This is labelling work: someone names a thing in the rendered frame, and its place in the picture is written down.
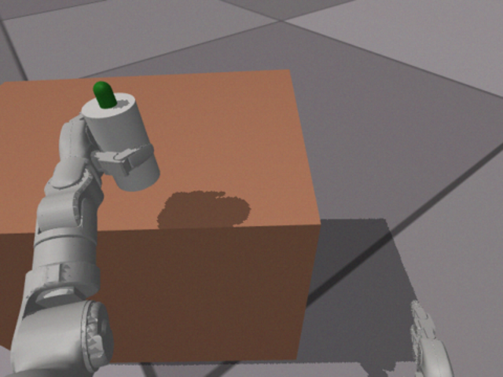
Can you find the bottle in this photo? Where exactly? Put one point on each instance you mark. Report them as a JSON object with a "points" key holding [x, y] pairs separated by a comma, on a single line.
{"points": [[116, 124]]}

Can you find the left robot arm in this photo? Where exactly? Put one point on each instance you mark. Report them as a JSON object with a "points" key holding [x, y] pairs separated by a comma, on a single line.
{"points": [[59, 333]]}

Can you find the right robot hand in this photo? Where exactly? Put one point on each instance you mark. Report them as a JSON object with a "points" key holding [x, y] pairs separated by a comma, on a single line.
{"points": [[429, 353]]}

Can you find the left robot hand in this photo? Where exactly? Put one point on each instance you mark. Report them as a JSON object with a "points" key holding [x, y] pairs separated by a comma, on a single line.
{"points": [[76, 140]]}

